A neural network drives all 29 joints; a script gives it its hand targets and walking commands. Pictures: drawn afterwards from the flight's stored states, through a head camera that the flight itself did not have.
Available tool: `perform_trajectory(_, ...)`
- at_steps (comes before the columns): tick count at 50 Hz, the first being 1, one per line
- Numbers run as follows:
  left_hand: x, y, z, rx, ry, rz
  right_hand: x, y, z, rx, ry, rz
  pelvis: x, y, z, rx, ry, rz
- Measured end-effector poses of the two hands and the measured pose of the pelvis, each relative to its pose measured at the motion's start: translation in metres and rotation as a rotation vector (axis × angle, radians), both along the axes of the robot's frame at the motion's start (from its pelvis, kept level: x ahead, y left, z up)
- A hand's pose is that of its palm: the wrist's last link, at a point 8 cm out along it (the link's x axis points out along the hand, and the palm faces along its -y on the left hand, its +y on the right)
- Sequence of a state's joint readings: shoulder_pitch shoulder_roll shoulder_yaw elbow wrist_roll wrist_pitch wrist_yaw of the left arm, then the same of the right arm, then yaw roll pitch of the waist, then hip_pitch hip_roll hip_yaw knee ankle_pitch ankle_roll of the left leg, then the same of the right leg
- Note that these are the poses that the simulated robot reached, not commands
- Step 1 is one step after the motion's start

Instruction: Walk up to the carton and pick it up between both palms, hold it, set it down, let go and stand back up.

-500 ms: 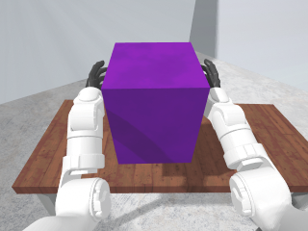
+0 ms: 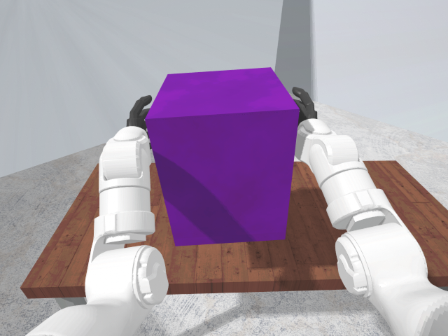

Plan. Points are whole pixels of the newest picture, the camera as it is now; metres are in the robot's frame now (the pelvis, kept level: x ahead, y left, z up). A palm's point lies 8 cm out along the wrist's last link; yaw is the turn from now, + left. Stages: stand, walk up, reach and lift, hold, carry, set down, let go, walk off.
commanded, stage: hold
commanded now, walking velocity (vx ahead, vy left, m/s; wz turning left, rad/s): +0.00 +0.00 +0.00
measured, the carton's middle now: (224, 154) +0.37 +0.00 +0.21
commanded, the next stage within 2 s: none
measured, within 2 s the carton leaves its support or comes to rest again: neither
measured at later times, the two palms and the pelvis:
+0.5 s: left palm (130, 130) +0.36 +0.15 +0.27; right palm (303, 117) +0.36 -0.14 +0.29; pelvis -0.01 -0.01 +0.00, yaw +1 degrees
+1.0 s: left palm (123, 126) +0.35 +0.16 +0.28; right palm (297, 112) +0.36 -0.13 +0.29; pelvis +0.00 +0.00 +0.00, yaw +1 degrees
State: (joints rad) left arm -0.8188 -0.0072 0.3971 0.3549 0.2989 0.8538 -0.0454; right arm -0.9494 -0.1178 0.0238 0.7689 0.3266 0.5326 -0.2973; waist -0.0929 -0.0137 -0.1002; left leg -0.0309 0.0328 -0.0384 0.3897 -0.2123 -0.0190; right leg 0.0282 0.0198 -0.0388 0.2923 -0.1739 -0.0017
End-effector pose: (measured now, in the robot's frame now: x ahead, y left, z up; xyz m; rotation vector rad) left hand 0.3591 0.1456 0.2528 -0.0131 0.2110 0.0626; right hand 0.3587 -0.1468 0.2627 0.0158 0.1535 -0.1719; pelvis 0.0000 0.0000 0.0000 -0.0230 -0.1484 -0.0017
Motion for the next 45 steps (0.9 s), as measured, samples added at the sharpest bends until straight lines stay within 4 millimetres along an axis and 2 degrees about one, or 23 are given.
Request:
perform_trajectory(3, -0.003, 0.004, -0.003, -0.003, 0.019, 0.003, -0.002, 0.004, -0.007, -0.011, 0.023, 0.008, -0.002, -0.001, 0.000, 0.001, 0.001, 0.002)
perform_trajectory(5, -0.005, 0.007, 0.000, -0.004, -0.004, 0.010, -0.004, 0.007, -0.003, -0.019, 0.004, 0.015, -0.003, -0.001, 0.000, -0.003, 0.014, 0.003)
perform_trajectory(11, -0.010, 0.014, 0.027, -0.023, -0.096, 0.037, -0.004, 0.014, 0.031, -0.010, -0.084, 0.031, -0.012, -0.003, -0.001, -0.009, 0.042, 0.001)
perform_trajectory(14, -0.009, 0.016, 0.033, -0.039, -0.082, 0.042, -0.001, 0.017, 0.040, -0.003, -0.069, 0.031, -0.016, -0.004, -0.001, -0.006, 0.037, 0.004)
perform_trajectory(24, -0.003, 0.011, 0.014, -0.010, -0.012, 0.007, -0.003, 0.012, 0.023, -0.028, 0.013, 0.009, -0.014, -0.008, -0.001, -0.007, 0.067, 0.010)
perform_trajectory(34, 0.000, -0.001, 0.030, -0.013, -0.047, 0.019, 0.000, 0.000, 0.034, 0.003, -0.020, 0.010, -0.013, -0.003, -0.001, -0.007, 0.073, -0.009)
perform_trajectory(45, -0.005, 0.011, 0.027, -0.020, -0.028, 0.043, 0.002, 0.012, 0.027, -0.017, 0.004, 0.040, -0.004, -0.002, 0.000, -0.009, 0.068, 0.002)
